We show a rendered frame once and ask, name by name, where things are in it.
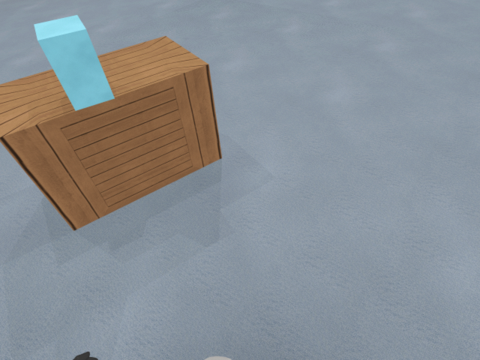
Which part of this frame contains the carton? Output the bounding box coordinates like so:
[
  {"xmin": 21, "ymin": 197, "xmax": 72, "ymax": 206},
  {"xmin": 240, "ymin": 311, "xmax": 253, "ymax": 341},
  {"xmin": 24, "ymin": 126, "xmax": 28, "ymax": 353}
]
[{"xmin": 34, "ymin": 15, "xmax": 115, "ymax": 111}]

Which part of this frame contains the pedestal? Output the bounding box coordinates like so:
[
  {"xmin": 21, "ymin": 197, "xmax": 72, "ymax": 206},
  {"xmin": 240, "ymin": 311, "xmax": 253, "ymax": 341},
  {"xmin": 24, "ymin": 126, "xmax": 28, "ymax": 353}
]
[{"xmin": 0, "ymin": 36, "xmax": 222, "ymax": 231}]

